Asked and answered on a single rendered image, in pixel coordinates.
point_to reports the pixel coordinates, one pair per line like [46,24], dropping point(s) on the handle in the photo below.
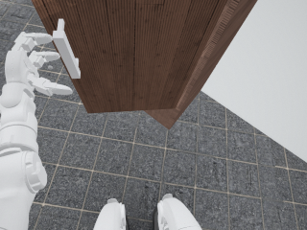
[71,62]

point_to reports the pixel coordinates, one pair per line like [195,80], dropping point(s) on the cupboard door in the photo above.
[133,55]

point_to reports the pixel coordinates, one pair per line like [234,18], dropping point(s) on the left robot hand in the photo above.
[18,66]

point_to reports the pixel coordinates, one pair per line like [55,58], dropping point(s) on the left robot forearm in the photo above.
[18,124]

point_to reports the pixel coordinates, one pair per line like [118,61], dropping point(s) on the robot left upper arm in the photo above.
[22,175]

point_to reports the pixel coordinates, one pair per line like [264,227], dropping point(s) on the robot right thigh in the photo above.
[175,215]

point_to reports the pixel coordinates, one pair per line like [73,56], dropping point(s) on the right robot shin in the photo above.
[160,226]

